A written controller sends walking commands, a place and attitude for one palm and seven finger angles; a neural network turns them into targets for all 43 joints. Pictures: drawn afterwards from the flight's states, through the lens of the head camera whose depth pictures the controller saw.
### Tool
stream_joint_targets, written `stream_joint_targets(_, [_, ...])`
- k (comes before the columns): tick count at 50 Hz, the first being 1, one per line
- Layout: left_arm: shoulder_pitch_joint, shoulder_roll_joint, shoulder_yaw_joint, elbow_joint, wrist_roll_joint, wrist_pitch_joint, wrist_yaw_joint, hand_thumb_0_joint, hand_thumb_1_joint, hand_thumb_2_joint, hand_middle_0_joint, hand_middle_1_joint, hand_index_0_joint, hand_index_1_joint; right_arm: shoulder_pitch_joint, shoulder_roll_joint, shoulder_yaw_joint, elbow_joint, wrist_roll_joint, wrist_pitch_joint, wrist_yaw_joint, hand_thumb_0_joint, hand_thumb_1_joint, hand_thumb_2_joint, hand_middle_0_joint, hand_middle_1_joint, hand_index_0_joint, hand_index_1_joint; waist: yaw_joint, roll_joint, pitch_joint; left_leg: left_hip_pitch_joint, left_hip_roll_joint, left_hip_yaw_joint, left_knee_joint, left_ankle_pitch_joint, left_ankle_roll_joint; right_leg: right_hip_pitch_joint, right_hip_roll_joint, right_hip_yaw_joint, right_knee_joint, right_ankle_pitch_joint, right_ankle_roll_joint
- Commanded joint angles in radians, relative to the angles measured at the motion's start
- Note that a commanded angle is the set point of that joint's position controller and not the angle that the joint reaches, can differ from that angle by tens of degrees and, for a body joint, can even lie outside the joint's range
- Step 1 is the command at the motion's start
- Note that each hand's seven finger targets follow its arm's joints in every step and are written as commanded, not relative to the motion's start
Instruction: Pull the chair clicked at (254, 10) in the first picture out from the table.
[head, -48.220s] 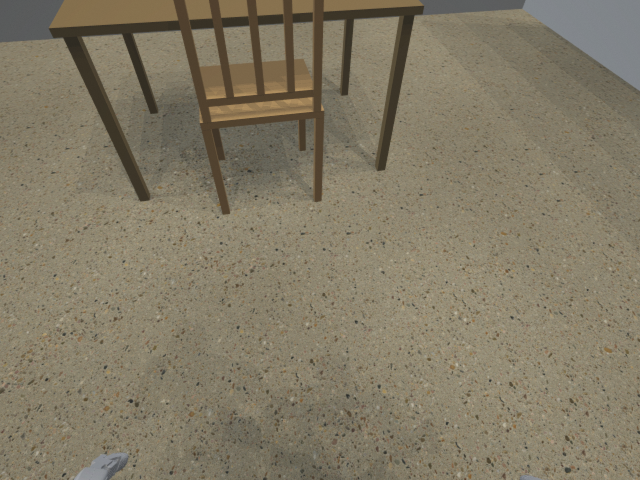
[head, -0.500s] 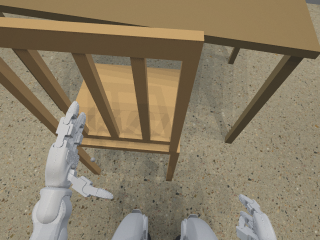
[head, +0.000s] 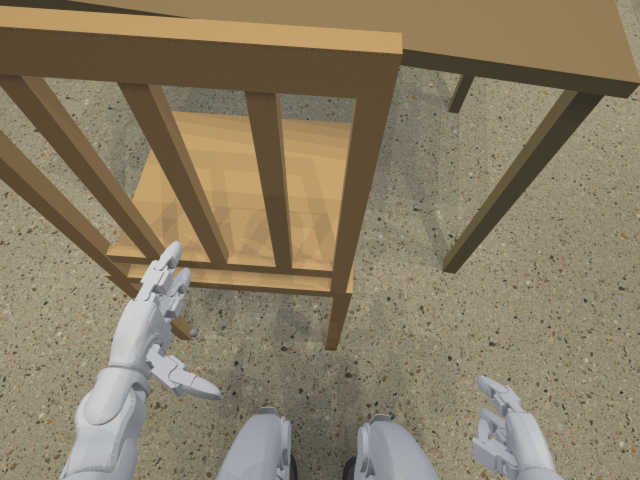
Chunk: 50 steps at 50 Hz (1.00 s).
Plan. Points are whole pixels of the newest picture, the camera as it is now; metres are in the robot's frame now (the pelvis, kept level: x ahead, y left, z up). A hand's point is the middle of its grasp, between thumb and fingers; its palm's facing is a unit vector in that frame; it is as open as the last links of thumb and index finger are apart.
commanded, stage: aim the fingers beside a spindle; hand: left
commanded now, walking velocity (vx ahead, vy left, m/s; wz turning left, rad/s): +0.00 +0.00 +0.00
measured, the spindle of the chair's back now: (191, 195) +0.44 +0.17 +0.06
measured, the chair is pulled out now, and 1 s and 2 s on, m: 0.18 0.18 0.18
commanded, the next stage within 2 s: push the fingers through the gap in 0.24 s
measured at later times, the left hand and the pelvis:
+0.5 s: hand (175, 312) +0.30 +0.17 +0.05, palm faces -0.04 -1.00 -0.05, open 16.9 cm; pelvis +0.00 +0.01 +0.00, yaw +0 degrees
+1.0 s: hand (198, 279) +0.35 +0.16 +0.00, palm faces -0.12 -0.99 -0.03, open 17.0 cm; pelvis +0.00 +0.02 +0.00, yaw -1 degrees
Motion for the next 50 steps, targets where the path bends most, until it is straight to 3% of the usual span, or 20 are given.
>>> stream_joint_targets(1, [-0.044,0.263,0.134,-0.785,-0.038,-0.25,0.048,0.0,-0.5,0.3,-0.06,-0.08,-0.06,-0.08,0.064,-0.113,-0.061,-0.141,-0.024,-0.097,-0.03,0.0,-0.9,-0.9,0.2,0.3,0.2,0.3,0.069,0.191,-0.647,0.553,0.021,-0.088,-0.204,0.589,-0.047,0.31,-0.006,0.112,-0.172,0.433,0.008])
stream_joint_targets(2, [0.001,0.277,0.162,-0.791,-0.03,-0.26,0.095,0.0,-0.5,0.3,-0.06,-0.08,-0.06,-0.08,0.068,-0.106,-0.057,-0.122,-0.028,-0.1,-0.028,0.0,-0.9,-0.9,0.2,0.3,0.2,0.3,0.072,0.203,-0.62,0.587,0.026,-0.097,-0.22,0.638,-0.063,0.288,-0.004,0.101,-0.173,0.432,0.007])
stream_joint_targets(4, [-0.01,0.259,0.198,-0.66,-0.002,-0.258,0.167,0.0,-0.5,0.3,-0.06,-0.08,-0.06,-0.08,0.057,-0.093,-0.059,-0.079,-0.036,-0.092,-0.026,0.0,-0.9,-0.9,0.2,0.3,0.2,0.3,0.034,0.112,-0.473,0.475,0.031,-0.1,-0.207,0.597,-0.056,0.243,0.002,0.088,-0.164,0.417,0.011])
stream_joint_targets(5, [-0.008,0.195,0.166,-0.506,0.016,-0.24,0.181,0.0,-0.5,0.3,-0.06,-0.08,-0.06,-0.08,0.037,-0.093,-0.056,-0.068,-0.038,-0.082,-0.018,0.0,-0.9,-0.9,0.2,0.3,0.2,0.3,0.008,0.051,-0.368,0.384,0.026,-0.093,-0.187,0.51,-0.045,0.216,0.001,0.09,-0.159,0.393,0.022])
stream_joint_targets(7, [0.024,0.078,0.089,-0.173,0.042,-0.176,0.159,0.0,-0.5,0.3,-0.06,-0.08,-0.06,-0.08,0.026,-0.115,-0.056,-0.04,-0.037,-0.053,-0.003,0.0,-0.9,-0.9,0.2,0.3,0.2,0.3,-0.042,-0.08,-0.18,0.187,0.016,-0.083,-0.151,0.281,-0.037,0.122,0.009,0.082,-0.161,0.252,0.036])
stream_joint_targets(9, [0.002,0.022,0.03,0.011,0.039,-0.102,0.077,0.0,-0.5,0.3,-0.06,-0.08,-0.06,-0.08,0.004,-0.142,-0.055,-0.057,-0.015,-0.033,0.003,0.0,-0.9,-0.9,0.2,0.3,0.2,0.3,-0.048,-0.168,-0.095,0.08,-0.003,-0.067,-0.153,0.131,-0.026,0.111,0.004,0.108,-0.207,0.123,0.036])
stream_joint_targets(13, [0.023,-0.024,-0.077,-0.068,-0.019,-0.032,-0.096,0.0,-0.5,0.3,-0.06,-0.08,-0.06,-0.08,0.027,-0.165,-0.066,-0.135,0.019,-0.04,-0.008,0.0,-0.9,-0.9,0.2,0.3,0.2,0.3,-0.025,-0.083,-0.284,0.19,0.0,-0.074,-0.181,0.224,-0.015,0.232,-0.011,0.113,-0.219,0.233,0.027])
stream_joint_targets(15, [-0.116,0.067,-0.043,-0.388,-0.035,-0.108,-0.091,0.0,-0.5,0.3,-0.06,-0.08,-0.06,-0.08,0.025,-0.151,-0.072,-0.151,0.002,-0.06,-0.018,0.0,-0.9,-0.9,0.2,0.3,0.2,0.3,-0.01,0.031,-0.462,0.338,0.016,-0.088,-0.168,0.375,-0.014,0.258,-0.013,0.112,-0.187,0.338,0.026])
stream_joint_targets(17, [-0.105,0.204,0.071,-0.7,-0.05,-0.209,-0.01,0.0,-0.5,0.3,-0.06,-0.08,-0.06,-0.08,0.059,-0.129,-0.07,-0.146,-0.017,-0.092,-0.026,0.0,-0.9,-0.9,0.2,0.3,0.2,0.3,0.042,0.137,-0.591,0.527,0.027,-0.104,-0.197,0.538,-0.039,0.267,-0.007,0.102,-0.178,0.383,0.015])
stream_joint_targets(19, [-0.073,0.288,0.161,-0.692,-0.016,-0.25,0.097,0.0,-0.5,0.3,-0.06,-0.08,-0.06,-0.08,0.074,-0.127,-0.062,-0.097,-0.035,-0.099,-0.03,0.0,-0.9,-0.9,0.2,0.3,0.2,0.3,0.036,0.141,-0.536,0.535,0.035,-0.12,-0.2,0.599,-0.064,0.193,0.003,0.084,-0.15,0.378,0.011])
stream_joint_targets(23, [-0.135,0.102,0.09,-0.267,0.058,-0.264,0.198,0.0,-0.5,0.3,-0.06,-0.08,-0.06,-0.08,0.029,-0.111,-0.056,-0.026,-0.054,-0.077,-0.005,0.0,-0.9,-0.9,0.2,0.3,0.2,0.3,-0.042,-0.011,-0.234,0.239,0.025,-0.121,-0.126,0.321,-0.05,0.011,0.008,0.064,-0.098,0.202,0.027])
stream_joint_targets(25, [-0.14,0.044,0.032,-0.072,0.084,-0.215,0.162,0.0,-0.5,0.3,-0.06,-0.08,-0.06,-0.08,0.023,-0.133,-0.059,-0.031,-0.047,-0.054,0.009,0.0,-0.9,-0.9,0.2,0.3,0.2,0.3,-0.053,-0.052,-0.187,0.151,0.015,-0.109,-0.121,0.179,-0.039,-0.008,0.007,0.071,-0.111,0.121,0.027])
stream_joint_targets(29, [-0.172,0.028,-0.061,-0.166,0.044,-0.082,0.012,0.0,-0.5,0.3,-0.06,-0.08,-0.06,-0.08,0.029,-0.167,-0.068,-0.123,-0.011,-0.028,0.005,0.0,-0.9,-0.9,0.2,0.3,0.2,0.3,-0.013,0.052,-0.401,0.331,0.02,-0.114,-0.199,0.262,-0.042,0.129,-0.001,0.083,-0.162,0.19,0.015])
stream_joint_targets(32, [-0.273,0.117,-0.016,-0.461,0.003,-0.082,0.0,0.0,-0.5,0.3,-0.06,-0.08,-0.06,-0.08,0.039,-0.156,-0.069,-0.147,-0.009,-0.036,-0.016,0.0,-0.9,-0.9,0.2,0.3,0.2,0.3,0.007,0.095,-0.581,0.51,0.031,-0.139,-0.206,0.459,-0.048,0.204,-0.006,0.085,-0.175,0.305,0.022])
stream_joint_targets(34, [-0.263,0.194,0.081,-0.522,-0.009,-0.127,0.061,0.0,-0.5,0.3,-0.06,-0.08,-0.06,-0.08,0.052,-0.15,-0.062,-0.121,-0.02,-0.046,-0.029,0.0,-0.9,-0.9,0.2,0.3,0.2,0.3,0.013,0.063,-0.561,0.517,0.041,-0.154,-0.206,0.518,-0.058,0.176,0.002,0.073,-0.157,0.319,0.023])
stream_joint_targets(37, [-0.281,0.128,0.102,-0.332,0.013,-0.175,0.157,0.0,-0.5,0.3,-0.06,-0.08,-0.06,-0.08,0.053,-0.121,-0.053,-0.062,-0.038,-0.044,-0.021,0.0,-0.9,-0.9,0.2,0.3,0.2,0.3,-0.021,-0.038,-0.371,0.363,0.035,-0.138,-0.182,0.418,-0.049,0.116,0.008,0.066,-0.142,0.276,0.034])
stream_joint_targets(40, [-0.373,0.083,0.046,-0.126,0.079,-0.206,0.171,0.0,-0.5,0.3,-0.06,-0.08,-0.06,-0.08,0.054,-0.131,-0.053,-0.028,-0.046,-0.038,-0.008,0.0,-0.9,-0.9,0.2,0.3,0.2,0.3,-0.055,-0.043,-0.252,0.223,0.025,-0.123,-0.15,0.247,-0.038,0.036,0.008,0.073,-0.127,0.165,0.031])
stream_joint_targets(42, [-0.356,0.047,-0.008,-0.044,0.096,-0.185,0.133,0.0,-0.5,0.3,-0.06,-0.08,-0.06,-0.08,0.056,-0.146,-0.057,-0.039,-0.043,-0.028,0.004,0.0,-0.9,-0.9,0.2,0.3,0.2,0.3,-0.045,0.007,-0.267,0.248,0.024,-0.128,-0.166,0.211,-0.044,0.013,0.005,0.072,-0.129,0.133,0.022])
stream_joint_targets(45, [-0.371,0.072,-0.021,-0.089,0.078,-0.129,0.06,0.0,-0.5,0.3,-0.06,-0.08,-0.06,-0.08,0.07,-0.163,-0.065,-0.073,-0.029,-0.009,0.006,0.0,-0.9,-0.9,0.2,0.3,0.2,0.3,-0.023,0.072,-0.394,0.362,0.026,-0.125,-0.188,0.319,-0.051,0.084,0.001,0.077,-0.15,0.212,0.014])
stream_joint_targets(50, [-0.447,0.176,0.095,-0.283,0.024,-0.13,0.081,0.0,-0.5,0.3,-0.06,-0.08,-0.06,-0.08,0.073,-0.151,-0.066,-0.083,-0.027,-0.003,-0.012,0.0,-0.9,-0.9,0.2,0.3,0.2,0.3,-0.002,0.063,-0.528,0.479,0.035,-0.137,-0.192,0.497,-0.057,0.164,0.003,0.08,-0.156,0.331,0.024])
